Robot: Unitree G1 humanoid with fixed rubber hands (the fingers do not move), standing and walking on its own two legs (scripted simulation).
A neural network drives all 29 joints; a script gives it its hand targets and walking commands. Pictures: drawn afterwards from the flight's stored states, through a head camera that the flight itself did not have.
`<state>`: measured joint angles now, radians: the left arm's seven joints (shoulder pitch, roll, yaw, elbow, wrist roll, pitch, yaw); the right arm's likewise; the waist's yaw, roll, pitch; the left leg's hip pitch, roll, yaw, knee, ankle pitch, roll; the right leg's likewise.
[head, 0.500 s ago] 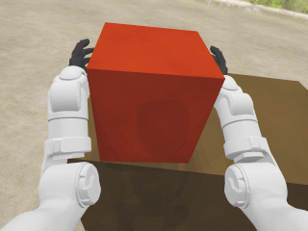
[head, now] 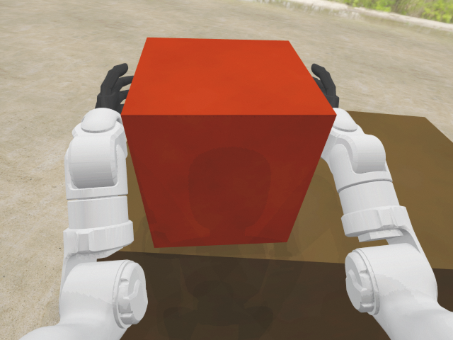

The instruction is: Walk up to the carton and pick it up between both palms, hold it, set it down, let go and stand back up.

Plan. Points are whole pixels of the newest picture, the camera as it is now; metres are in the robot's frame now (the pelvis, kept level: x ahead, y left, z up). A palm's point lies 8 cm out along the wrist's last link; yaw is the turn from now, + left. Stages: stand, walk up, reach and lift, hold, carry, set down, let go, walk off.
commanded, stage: reach and lift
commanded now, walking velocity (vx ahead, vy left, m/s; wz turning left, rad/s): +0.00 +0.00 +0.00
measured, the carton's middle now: (220, 145) +0.38 -0.02 +0.21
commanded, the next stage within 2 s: hold in 0.38 s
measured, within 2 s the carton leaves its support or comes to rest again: neither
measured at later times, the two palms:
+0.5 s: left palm (98, 99) +0.37 +0.16 +0.29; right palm (322, 96) +0.38 -0.17 +0.30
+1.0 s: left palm (103, 88) +0.36 +0.14 +0.31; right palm (334, 78) +0.38 -0.18 +0.33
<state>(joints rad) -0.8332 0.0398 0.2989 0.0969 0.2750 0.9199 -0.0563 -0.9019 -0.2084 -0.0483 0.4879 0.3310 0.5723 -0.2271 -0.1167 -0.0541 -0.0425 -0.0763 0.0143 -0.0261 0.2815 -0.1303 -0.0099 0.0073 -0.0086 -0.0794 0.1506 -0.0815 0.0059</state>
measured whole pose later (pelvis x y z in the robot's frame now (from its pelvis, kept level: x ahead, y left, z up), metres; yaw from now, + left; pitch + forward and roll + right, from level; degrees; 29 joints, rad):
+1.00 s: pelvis +0.00 -0.02 +0.00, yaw +0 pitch -2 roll -1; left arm -1.00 0.07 0.37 0.25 0.26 1.00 -0.05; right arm -1.13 -0.27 -0.02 0.70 0.40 0.69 -0.25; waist -0.07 -0.02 -0.15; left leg -0.13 0.04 -0.04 0.29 -0.13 -0.03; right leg -0.05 0.02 -0.09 0.18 -0.09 -0.02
